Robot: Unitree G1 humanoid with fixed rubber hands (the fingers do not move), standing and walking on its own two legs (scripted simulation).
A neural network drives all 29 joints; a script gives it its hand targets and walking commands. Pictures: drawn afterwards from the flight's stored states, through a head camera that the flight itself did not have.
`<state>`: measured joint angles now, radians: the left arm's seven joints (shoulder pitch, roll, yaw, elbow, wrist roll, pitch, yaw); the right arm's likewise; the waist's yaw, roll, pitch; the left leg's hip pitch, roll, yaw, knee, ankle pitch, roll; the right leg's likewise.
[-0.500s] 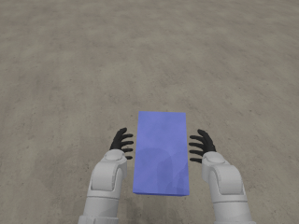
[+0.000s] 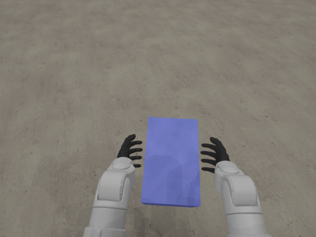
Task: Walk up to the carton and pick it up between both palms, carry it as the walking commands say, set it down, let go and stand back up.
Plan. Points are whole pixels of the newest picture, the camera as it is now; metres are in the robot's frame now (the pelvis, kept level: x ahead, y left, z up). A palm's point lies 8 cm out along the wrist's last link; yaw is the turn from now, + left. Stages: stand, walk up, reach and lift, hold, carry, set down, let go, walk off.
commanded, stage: carry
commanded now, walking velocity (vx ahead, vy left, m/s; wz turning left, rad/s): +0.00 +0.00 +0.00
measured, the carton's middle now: (170, 162) +0.35 +0.00 -0.05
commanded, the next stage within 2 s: hold in 0.28 s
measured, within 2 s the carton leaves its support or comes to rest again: neither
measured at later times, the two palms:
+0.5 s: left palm (118, 179) +0.26 +0.13 +0.02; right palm (214, 173) +0.28 -0.11 +0.02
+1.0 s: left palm (125, 168) +0.28 +0.12 +0.03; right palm (217, 160) +0.31 -0.12 +0.03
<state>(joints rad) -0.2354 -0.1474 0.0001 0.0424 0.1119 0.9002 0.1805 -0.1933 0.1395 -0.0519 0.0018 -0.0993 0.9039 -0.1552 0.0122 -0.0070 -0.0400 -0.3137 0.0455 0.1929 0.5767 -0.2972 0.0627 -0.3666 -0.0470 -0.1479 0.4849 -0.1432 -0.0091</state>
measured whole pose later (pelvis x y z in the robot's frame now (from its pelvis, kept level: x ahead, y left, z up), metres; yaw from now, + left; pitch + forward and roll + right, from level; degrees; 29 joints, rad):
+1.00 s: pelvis -0.01 -0.03 +0.00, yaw +13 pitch -8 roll -1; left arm -0.47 -0.22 0.30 0.63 0.36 0.63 0.03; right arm -0.42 0.20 -0.33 0.50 -0.36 0.70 -0.07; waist -0.09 0.00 0.05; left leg -0.15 -0.04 -0.02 0.55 -0.26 0.04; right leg -0.16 0.01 0.00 0.51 -0.21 0.00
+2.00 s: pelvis -0.03 -0.03 -0.11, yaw +15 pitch +24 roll -1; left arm -0.66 -0.20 0.28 0.75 0.24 0.17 0.24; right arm -0.57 0.19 -0.43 0.60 -0.26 0.23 -0.13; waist -0.10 0.03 -0.08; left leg -1.21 -0.09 -0.02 1.23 -0.44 0.04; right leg -1.21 0.02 0.05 1.21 -0.43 0.04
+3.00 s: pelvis -0.06 -0.04 -0.24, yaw +14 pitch +38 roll -2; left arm -1.04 -0.08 0.31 0.84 0.22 0.22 0.25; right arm -0.94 0.10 -0.47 0.68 -0.22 0.25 -0.16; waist -0.09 0.03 -0.03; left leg -1.84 -0.14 -0.04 1.71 -0.53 0.01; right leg -1.84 0.06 0.04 1.68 -0.50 0.04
